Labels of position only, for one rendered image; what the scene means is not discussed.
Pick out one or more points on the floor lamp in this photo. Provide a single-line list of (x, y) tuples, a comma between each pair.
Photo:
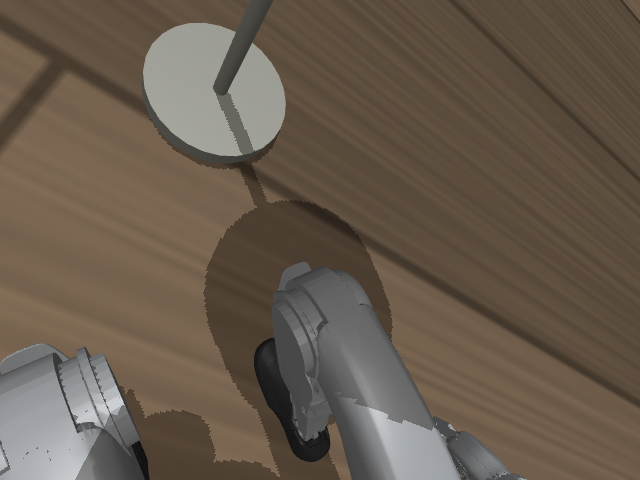
[(211, 92)]

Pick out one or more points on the right robot foot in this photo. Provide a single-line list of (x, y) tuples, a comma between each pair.
[(277, 397)]

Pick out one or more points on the right robot hand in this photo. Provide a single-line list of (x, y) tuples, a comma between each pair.
[(473, 460)]

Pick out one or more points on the left robot foot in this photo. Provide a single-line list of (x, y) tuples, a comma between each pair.
[(141, 458)]

